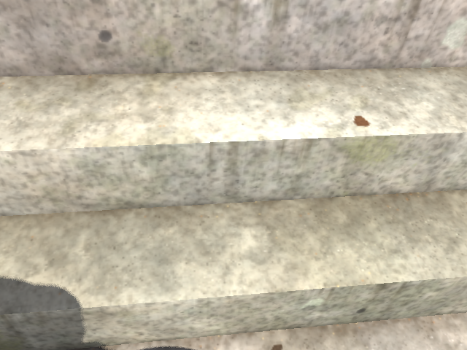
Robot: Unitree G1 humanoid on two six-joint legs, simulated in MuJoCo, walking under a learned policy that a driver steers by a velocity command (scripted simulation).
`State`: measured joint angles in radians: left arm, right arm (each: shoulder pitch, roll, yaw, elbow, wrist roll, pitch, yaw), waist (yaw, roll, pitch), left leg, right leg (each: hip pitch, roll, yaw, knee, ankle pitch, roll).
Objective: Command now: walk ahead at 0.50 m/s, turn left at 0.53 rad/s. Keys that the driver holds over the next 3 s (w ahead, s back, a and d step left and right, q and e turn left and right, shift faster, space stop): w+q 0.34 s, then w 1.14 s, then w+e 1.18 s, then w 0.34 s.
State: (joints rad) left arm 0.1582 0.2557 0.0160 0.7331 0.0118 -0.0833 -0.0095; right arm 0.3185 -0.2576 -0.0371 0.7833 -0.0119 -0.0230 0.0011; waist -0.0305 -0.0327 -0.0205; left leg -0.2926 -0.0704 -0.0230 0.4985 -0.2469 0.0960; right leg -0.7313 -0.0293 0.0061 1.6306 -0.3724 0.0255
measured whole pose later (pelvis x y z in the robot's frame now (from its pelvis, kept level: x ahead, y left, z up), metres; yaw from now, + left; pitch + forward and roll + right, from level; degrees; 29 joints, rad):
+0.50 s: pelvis +0.24 -0.04 +0.14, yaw +16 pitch +1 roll -2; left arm 0.29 0.25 0.03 0.82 0.04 -0.03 0.05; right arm 0.12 -0.27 -0.03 0.72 0.01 -0.03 0.05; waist 0.01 0.01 -0.06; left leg -0.78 -0.13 -0.16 1.96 -0.22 0.14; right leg -0.58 -0.06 -0.16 1.01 -0.44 -0.04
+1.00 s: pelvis +0.45 +0.13 +0.28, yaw +18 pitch +3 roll +2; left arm 0.52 0.12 0.02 1.13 -0.02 -0.06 -0.01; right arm -0.04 -0.16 0.05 0.67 -0.02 -0.02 0.03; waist 0.04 0.03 -0.03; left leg -0.88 0.07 0.17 1.31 -0.50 0.08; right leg -0.27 -0.13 0.10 1.05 0.00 -0.04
